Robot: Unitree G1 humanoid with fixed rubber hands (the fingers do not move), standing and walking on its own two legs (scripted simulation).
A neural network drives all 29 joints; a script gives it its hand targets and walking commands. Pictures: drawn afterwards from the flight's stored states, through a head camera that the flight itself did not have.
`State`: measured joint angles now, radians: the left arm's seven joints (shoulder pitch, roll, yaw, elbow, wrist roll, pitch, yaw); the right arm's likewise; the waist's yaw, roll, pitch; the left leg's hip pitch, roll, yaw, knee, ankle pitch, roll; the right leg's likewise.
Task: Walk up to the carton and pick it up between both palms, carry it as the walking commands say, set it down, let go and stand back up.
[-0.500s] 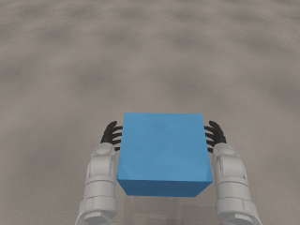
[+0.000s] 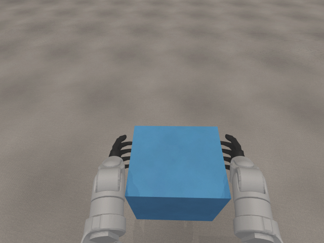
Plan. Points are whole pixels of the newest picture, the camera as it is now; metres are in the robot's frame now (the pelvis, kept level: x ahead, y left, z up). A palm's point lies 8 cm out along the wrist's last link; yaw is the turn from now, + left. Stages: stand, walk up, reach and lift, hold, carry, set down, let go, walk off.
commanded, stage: reach and lift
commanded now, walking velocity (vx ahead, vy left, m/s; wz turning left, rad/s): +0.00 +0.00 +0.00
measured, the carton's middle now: (174, 175) +0.30 -0.01 -0.02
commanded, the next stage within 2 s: hold in 0.70 s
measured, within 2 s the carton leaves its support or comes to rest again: neither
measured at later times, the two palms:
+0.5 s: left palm (114, 165) +0.29 +0.15 +0.05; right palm (235, 162) +0.30 -0.16 +0.05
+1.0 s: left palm (113, 169) +0.28 +0.15 +0.05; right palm (236, 166) +0.28 -0.16 +0.05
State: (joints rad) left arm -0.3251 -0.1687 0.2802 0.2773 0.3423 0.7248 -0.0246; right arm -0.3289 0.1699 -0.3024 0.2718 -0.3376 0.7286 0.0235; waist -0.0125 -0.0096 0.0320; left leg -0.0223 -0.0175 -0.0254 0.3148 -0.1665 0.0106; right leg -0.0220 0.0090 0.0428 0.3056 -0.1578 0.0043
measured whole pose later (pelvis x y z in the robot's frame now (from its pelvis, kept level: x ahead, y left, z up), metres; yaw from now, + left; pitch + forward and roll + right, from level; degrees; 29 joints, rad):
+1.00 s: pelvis +0.00 +0.00 +0.00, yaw +1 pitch -8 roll +0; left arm -0.25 -0.15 0.23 0.22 0.31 0.76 -0.02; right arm -0.27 0.15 -0.24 0.23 -0.31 0.75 0.02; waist -0.01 0.00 0.02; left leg -0.02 -0.02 -0.04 0.32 -0.17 0.01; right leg -0.02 0.01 0.03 0.32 -0.16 0.00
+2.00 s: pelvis +0.00 -0.01 +0.00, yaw +1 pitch -5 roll +0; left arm -0.23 -0.15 0.20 0.18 0.29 0.77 -0.01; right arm -0.25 0.15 -0.22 0.19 -0.29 0.76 0.01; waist -0.01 0.00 -0.03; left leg -0.12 -0.02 -0.05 0.40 -0.19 0.00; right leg -0.12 0.01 0.02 0.40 -0.20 0.00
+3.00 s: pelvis -0.24 +0.01 -0.01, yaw +2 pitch +4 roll -3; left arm -0.19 -0.14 0.13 -0.37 0.13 1.23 0.11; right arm -0.21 0.14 -0.13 -0.34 -0.16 1.20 -0.07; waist 0.03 0.01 -0.08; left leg -0.42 0.05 0.06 0.55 -0.21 0.05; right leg -0.49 0.00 -0.05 1.01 -0.50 0.05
